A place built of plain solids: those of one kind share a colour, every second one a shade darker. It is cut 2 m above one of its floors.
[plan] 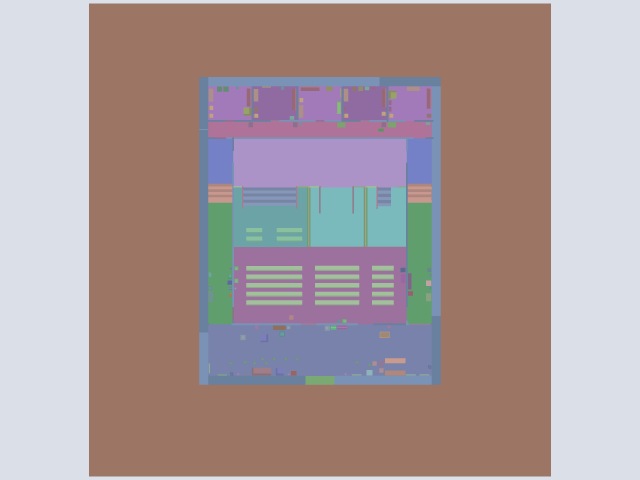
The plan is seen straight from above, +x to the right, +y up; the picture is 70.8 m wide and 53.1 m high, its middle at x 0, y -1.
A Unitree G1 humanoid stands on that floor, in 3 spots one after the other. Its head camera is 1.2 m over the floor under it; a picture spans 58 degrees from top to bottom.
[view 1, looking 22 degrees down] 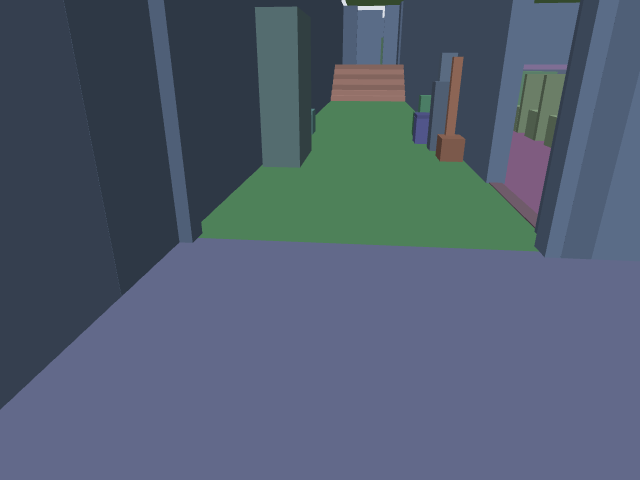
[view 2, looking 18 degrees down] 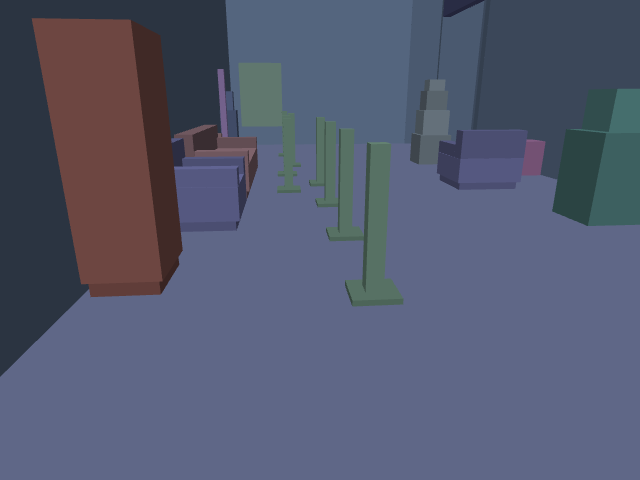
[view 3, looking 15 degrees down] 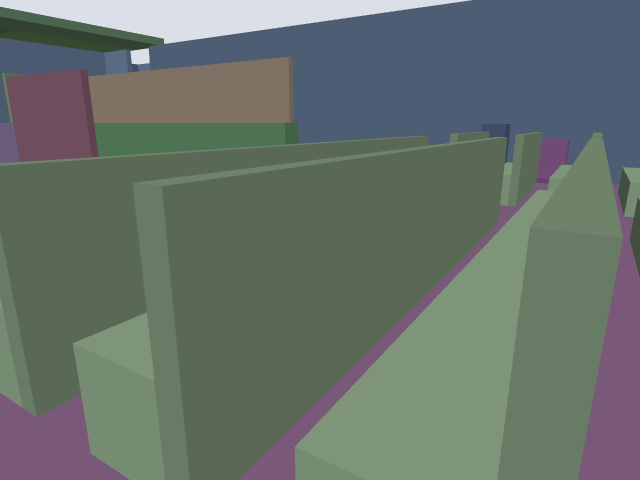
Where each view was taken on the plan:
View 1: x -11.03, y -13.22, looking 96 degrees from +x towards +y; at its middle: floor_promenade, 3.20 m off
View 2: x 0.00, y -14.72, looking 175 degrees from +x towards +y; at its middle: floor_foyer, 3.88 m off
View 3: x -1.25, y -6.27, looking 32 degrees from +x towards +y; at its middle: seats_parterre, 1.76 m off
